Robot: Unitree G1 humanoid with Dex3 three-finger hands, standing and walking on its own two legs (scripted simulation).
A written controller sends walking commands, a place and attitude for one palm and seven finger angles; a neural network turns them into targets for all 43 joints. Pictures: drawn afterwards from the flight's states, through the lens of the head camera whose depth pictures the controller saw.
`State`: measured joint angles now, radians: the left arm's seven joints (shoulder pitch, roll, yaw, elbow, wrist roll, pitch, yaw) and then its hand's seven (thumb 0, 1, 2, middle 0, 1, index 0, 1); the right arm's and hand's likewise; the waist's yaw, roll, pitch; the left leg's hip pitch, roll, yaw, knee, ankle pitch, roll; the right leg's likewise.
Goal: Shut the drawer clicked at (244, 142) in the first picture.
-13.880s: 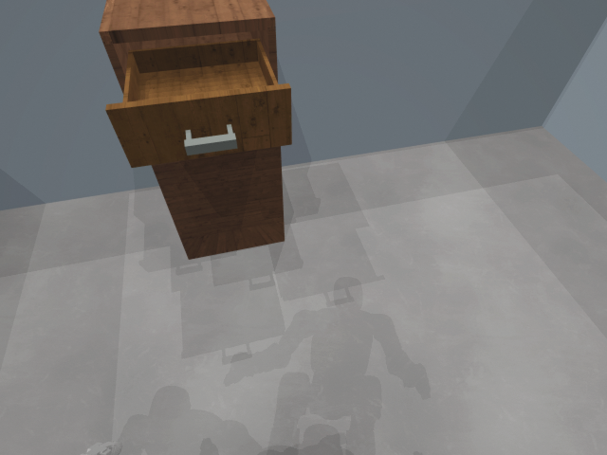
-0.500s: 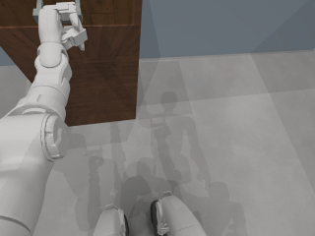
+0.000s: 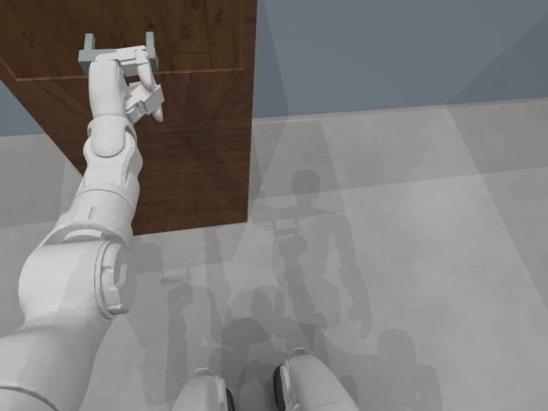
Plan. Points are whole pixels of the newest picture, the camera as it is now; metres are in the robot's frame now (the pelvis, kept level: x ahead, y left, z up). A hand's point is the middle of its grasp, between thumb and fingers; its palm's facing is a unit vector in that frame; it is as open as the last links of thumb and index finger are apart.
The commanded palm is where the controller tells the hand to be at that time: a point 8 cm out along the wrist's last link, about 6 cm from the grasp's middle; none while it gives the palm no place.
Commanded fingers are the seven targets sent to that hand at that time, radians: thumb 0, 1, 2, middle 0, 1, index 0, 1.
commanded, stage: pull the fist back off the drawer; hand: left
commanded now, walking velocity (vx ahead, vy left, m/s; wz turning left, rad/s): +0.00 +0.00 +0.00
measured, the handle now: (120, 50) +0.63 +0.14 +0.08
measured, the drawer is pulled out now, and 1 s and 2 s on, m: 0.00 0.00 0.00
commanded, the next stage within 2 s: draw the hand back to the body in 0.06 s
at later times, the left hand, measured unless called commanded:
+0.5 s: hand (109, 134) +0.45 +0.14 +0.12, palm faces +0.05 -1.00 -0.02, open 3.3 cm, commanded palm +0.40 +0.19 +0.14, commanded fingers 0.00 0.90 0.90 -1.40 -1.60 -1.40 -1.60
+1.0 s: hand out of the picture +0.29 +0.19 +0.19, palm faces +0.24 -0.94 -0.26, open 3.3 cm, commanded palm +0.24 +0.24 +0.20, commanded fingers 0.00 0.90 0.90 -1.40 -1.60 -1.40 -1.60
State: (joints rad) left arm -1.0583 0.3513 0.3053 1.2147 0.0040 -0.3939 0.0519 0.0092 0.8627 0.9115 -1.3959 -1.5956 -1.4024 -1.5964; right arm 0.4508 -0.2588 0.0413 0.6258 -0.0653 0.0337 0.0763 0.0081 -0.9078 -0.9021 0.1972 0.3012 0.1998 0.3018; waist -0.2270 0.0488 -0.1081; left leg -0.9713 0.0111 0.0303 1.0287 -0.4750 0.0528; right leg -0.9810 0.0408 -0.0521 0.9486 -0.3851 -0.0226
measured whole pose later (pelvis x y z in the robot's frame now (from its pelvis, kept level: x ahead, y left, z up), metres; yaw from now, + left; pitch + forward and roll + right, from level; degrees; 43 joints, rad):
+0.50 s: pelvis +0.04 -0.01 +0.04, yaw +0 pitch +14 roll -1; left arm -0.41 0.21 0.18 0.54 -0.14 -0.27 -0.04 0.02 0.90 0.90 -1.40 -1.60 -1.40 -1.60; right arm 0.35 -0.25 0.01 0.57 0.02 0.04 0.04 0.01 -0.91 -0.90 0.20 0.30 0.20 0.30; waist -0.07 0.04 -0.11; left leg -0.57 0.01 0.03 0.78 -0.45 0.03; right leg -0.60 0.05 -0.03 0.73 -0.37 -0.03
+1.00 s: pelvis +0.02 -0.01 +0.07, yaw +2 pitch -2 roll -1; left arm 0.10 0.28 0.09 -0.06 -0.07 -0.04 0.06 0.01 0.90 0.90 -1.40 -1.60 -1.40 -1.60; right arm 0.14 -0.23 0.07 0.59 0.01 0.01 -0.07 0.02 -0.91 -0.90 0.20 0.30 0.20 0.30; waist 0.04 0.06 0.01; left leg -0.12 -0.02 0.01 0.44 -0.28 0.03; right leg -0.15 0.03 -0.04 0.42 -0.23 -0.03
